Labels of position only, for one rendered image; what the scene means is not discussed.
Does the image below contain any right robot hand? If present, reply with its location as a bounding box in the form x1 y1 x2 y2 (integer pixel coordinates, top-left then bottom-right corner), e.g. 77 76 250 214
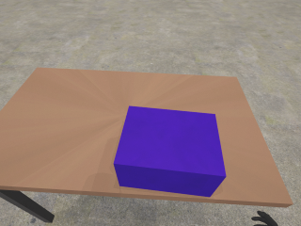
251 210 278 226

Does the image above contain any carton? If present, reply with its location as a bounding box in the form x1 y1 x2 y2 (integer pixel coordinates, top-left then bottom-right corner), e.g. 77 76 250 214
113 105 227 198

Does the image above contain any table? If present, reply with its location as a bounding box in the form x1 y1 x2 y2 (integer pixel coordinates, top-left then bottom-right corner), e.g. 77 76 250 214
0 67 293 223

